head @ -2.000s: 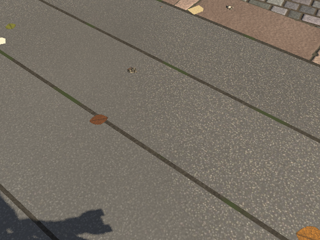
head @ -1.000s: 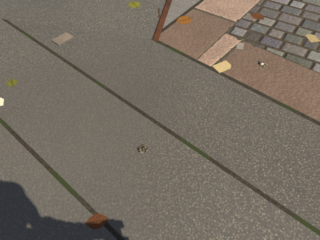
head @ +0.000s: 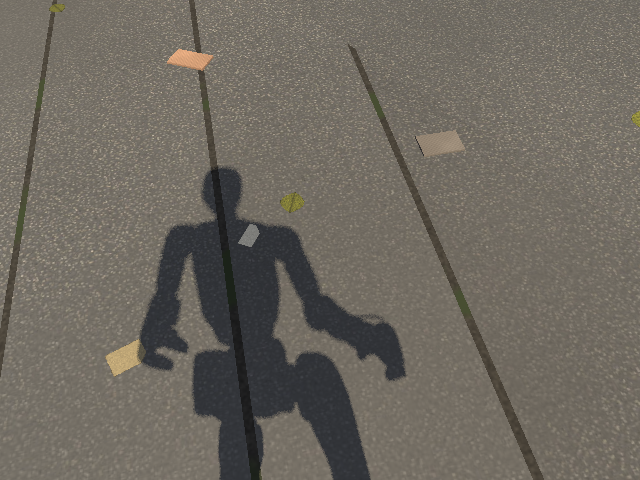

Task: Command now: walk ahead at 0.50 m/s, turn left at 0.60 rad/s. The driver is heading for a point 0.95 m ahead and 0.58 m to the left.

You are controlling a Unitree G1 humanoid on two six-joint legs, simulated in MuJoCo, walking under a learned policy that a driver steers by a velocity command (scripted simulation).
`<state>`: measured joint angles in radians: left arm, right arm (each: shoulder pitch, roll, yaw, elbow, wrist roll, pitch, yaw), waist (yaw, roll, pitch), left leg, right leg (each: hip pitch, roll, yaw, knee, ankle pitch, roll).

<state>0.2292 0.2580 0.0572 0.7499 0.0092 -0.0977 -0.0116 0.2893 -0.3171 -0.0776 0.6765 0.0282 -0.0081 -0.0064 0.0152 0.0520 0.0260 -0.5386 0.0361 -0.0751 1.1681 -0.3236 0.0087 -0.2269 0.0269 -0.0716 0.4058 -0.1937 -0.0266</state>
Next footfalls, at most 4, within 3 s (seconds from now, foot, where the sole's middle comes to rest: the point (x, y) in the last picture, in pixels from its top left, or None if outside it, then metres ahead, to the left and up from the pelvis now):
0.34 left None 0.32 0.17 -0.78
0.82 right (310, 398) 0.67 0.09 -0.78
1.28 left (193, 449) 0.55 0.33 -0.78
1.68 right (276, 375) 0.72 0.16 -0.78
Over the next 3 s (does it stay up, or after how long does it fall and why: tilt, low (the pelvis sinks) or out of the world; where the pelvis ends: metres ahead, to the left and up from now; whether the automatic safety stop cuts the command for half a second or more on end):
stays up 0.89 0.58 -0.01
